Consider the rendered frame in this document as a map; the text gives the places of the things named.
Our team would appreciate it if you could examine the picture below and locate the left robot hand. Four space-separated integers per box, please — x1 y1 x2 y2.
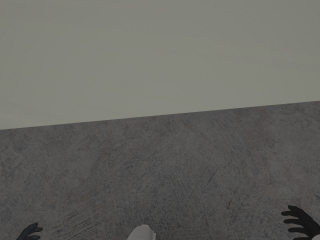
16 222 43 240

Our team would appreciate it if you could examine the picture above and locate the robot left thigh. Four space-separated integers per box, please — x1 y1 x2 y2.
127 226 156 240

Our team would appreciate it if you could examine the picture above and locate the right robot hand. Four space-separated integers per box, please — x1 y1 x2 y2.
281 205 320 240

